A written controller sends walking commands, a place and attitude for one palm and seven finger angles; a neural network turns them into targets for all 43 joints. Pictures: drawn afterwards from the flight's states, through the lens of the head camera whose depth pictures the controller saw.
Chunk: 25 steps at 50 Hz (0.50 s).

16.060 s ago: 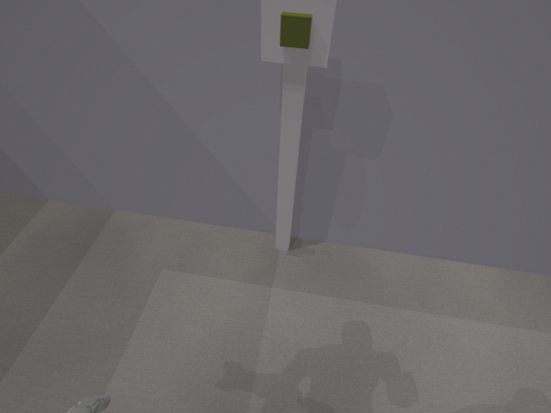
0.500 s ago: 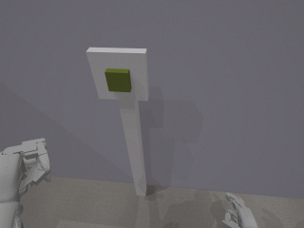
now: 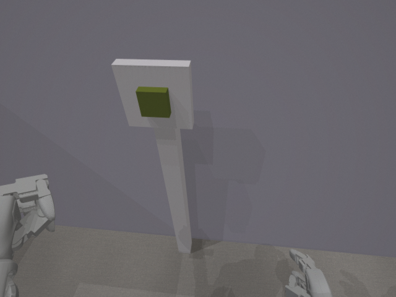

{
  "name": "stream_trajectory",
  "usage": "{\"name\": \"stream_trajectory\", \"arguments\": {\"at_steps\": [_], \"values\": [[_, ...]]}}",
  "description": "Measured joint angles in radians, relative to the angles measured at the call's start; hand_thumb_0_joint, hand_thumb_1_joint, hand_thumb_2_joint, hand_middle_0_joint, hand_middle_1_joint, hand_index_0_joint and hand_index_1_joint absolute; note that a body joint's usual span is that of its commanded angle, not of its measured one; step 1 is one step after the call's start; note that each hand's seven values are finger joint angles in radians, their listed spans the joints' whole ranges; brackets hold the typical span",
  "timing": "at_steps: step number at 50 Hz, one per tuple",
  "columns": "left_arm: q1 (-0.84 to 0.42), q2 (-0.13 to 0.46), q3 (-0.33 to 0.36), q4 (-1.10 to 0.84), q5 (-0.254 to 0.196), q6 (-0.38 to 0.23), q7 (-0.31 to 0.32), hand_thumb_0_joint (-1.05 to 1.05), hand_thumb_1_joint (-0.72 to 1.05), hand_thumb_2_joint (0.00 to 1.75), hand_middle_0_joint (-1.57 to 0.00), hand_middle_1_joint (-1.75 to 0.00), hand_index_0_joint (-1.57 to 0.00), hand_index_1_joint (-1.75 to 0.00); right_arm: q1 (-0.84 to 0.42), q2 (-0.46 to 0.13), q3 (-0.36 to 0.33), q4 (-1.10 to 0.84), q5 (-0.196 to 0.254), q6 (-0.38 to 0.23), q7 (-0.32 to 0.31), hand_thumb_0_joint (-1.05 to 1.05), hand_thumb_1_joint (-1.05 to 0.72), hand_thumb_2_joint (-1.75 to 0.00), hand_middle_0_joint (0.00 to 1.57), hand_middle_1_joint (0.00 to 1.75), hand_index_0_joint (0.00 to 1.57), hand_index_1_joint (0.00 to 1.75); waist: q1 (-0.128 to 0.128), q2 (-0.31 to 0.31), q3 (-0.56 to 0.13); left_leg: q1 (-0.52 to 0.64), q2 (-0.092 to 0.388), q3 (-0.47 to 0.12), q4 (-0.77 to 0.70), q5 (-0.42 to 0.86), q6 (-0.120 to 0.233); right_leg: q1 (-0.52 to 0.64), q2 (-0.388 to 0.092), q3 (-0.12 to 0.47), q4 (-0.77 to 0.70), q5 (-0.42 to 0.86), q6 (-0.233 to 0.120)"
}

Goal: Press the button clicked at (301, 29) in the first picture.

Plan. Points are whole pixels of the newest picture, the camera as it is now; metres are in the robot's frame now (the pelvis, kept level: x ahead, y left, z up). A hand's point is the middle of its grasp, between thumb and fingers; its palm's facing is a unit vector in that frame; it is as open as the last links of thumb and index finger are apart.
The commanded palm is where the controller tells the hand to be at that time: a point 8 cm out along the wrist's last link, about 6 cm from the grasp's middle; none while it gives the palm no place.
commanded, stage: step back with the hand held close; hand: left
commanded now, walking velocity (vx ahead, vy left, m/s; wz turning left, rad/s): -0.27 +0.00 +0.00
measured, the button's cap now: (154, 101) +0.48 +0.16 +0.17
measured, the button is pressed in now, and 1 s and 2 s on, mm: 0 0 0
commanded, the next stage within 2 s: stop stepping back and stand still in 1.16 s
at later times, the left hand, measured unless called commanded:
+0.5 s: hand (21, 249) +0.13 +0.26 +0.16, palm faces +0.32 -0.82 -0.48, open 3.1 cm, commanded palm +0.08 +0.30 +0.17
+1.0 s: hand out of the picture +0.07 +0.31 +0.16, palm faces +0.31 -0.86 -0.41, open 3.1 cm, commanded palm +0.01 +0.35 +0.17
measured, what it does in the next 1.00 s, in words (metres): walks backwards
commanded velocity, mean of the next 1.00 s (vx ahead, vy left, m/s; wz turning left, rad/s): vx -0.31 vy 0.00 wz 0.00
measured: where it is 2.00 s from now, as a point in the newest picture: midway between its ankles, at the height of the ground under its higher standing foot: outside the picture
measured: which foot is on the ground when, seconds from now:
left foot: down 0.00-1.00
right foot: down 0.00-0.70, up 0.72-1.00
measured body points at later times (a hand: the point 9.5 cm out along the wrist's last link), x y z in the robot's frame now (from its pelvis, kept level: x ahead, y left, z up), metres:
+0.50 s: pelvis -0.06 +0.02 -0.01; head -0.05 +0.02 +0.44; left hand +0.11 +0.30 +0.19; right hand +0.11 -0.22 -0.08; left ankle +0.03 +0.08 -0.74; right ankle -0.05 -0.08 -0.74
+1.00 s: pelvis -0.13 +0.07 -0.01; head -0.10 +0.11 +0.44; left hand +0.05 +0.35 +0.18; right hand +0.06 -0.15 -0.07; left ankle +0.03 +0.08 -0.74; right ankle -0.28 -0.06 -0.72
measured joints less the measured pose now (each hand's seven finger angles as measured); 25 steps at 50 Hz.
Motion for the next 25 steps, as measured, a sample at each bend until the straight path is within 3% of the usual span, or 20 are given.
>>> {"name": "stream_trajectory", "arguments": {"at_steps": [4, 9, 13, 19, 25], "values": [[0.024, 0.006, 0.039, 0.002, 0.005, -0.026, 0.005, 0.01, 0.89, 0.9, -1.31, -1.5, -1.31, -1.5, -0.006, -0.014, -0.015, -0.009, 0.002, 0.037, 0.011, 0.01, -0.9, -0.9, 0.2, 0.3, 0.2, 0.3, -0.018, 0.003, 0.002, -0.049, 0.006, 0.001, 0.013, 0.005, 0.001, -0.05, 0.005, 0.0, 0.013, 0.007, 0.006], [0.085, -0.012, -0.007, -0.028, 0.014, -0.018, 0.001, 0.01, 0.89, 0.9, -1.3, -1.5, -1.31, -1.5, -0.003, -0.038, -0.043, -0.026, 0.009, 0.069, 0.005, 0.01, -0.9, -0.9, 0.2, 0.3, 0.2, 0.3, -0.031, -0.003, 0.014, -0.09, 0.002, 0.015, 0.016, 0.019, 0.009, -0.113, -0.003, 0.009, 0.056, 0.002, 0.017], [0.112, 0.02, -0.008, -0.072, 0.014, -0.022, 0.005, 0.01, 0.89, 0.9, -1.3, -1.5, -1.31, -1.5, 0.001, -0.038, -0.056, -0.039, 0.014, 0.084, -0.005, 0.01, -0.9, -0.9, 0.2, 0.3, 0.2, 0.3, -0.037, -0.021, 0.024, -0.119, 0.0, 0.021, 0.031, 0.026, 0.012, -0.153, -0.006, 0.011, 0.095, -0.002, 0.019], [0.111, 0.069, 0.055, -0.11, 0.009, -0.053, 0.026, 0.01, 0.88, 0.9, -1.31, -1.5, -1.31, -1.5, 0.0, -0.026, -0.057, -0.054, 0.015, 0.079, -0.009, 0.01, -0.9, -0.9, 0.2, 0.3, 0.2, 0.3, -0.045, -0.034, 0.021, -0.159, 0.002, 0.024, 0.054, 0.041, 0.018, -0.2, -0.005, 0.009, 0.135, 0.005, 0.024], [0.115, 0.047, 0.057, -0.093, 0.017, -0.076, 0.037, 0.01, 0.89, 0.9, -1.3, -1.5, -1.31, -1.5, 0.006, -0.016, -0.05, -0.056, 0.011, 0.055, -0.007, 0.01, -0.9, -0.9, 0.2, 0.3, 0.2, 0.3, -0.053, -0.021, 0.001, -0.2, 0.006, 0.023, 0.076, 0.058, 0.026, -0.239, -0.003, 0.004, 0.153, 0.024, 0.03]]}}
